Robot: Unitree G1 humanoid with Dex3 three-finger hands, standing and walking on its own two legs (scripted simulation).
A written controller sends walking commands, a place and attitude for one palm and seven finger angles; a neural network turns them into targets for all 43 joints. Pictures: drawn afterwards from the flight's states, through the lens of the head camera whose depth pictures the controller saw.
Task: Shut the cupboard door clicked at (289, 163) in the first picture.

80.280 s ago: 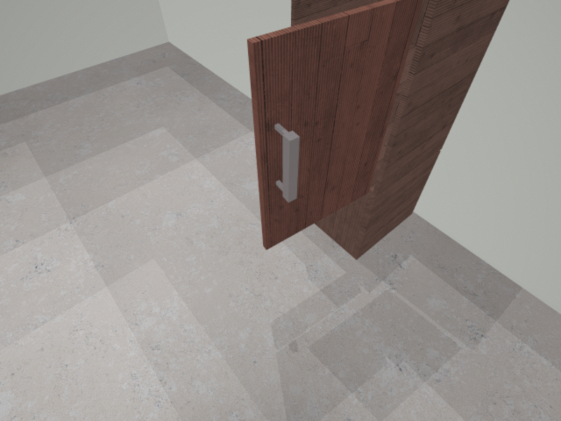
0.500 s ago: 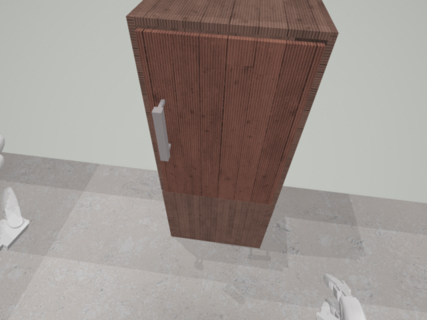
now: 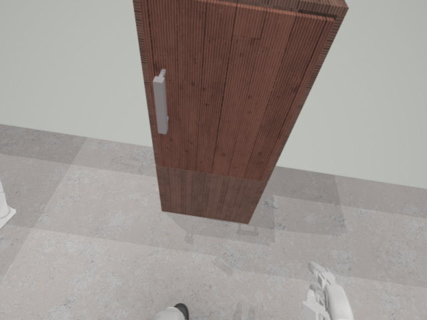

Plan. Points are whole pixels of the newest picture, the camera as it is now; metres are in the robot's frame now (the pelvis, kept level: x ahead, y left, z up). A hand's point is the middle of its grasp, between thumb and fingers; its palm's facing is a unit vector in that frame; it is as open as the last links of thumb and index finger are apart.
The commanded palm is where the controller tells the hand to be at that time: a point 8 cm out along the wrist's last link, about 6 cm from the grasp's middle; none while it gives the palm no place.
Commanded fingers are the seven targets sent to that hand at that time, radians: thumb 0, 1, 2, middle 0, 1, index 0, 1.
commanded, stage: step back with the hand held close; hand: left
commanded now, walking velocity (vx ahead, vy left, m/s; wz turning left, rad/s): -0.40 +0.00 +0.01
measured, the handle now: (163, 102) +0.64 +0.19 +0.00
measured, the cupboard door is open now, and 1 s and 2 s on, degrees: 0 0 0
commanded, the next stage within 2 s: stop stepping back and stand still in 0.30 s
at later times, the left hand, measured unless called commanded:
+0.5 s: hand out of the picture +0.10 +0.29 +0.18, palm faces +0.38 -0.83 -0.41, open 7.4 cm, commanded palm +0.03 +0.33 +0.19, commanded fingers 0.00 0.90 0.90 -0.20 -0.30 -0.20 -0.30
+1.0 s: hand out of the picture +0.04 +0.31 +0.19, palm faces +0.40 -0.81 -0.42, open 7.4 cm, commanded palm -0.03 +0.35 +0.19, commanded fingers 0.00 0.90 0.90 -0.20 -0.30 -0.20 -0.30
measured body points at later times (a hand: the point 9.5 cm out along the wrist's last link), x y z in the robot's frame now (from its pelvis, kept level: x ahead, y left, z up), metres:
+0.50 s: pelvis -0.11 +0.03 +0.01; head -0.09 +0.07 +0.46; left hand +0.07 +0.33 +0.20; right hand +0.05 -0.21 -0.05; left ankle +0.03 +0.10 -0.72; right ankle -0.17 -0.11 -0.69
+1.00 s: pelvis -0.17 +0.05 +0.01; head -0.18 +0.08 +0.46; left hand +0.01 +0.35 +0.21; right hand -0.05 -0.18 -0.07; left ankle -0.12 +0.14 -0.73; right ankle -0.19 -0.05 -0.70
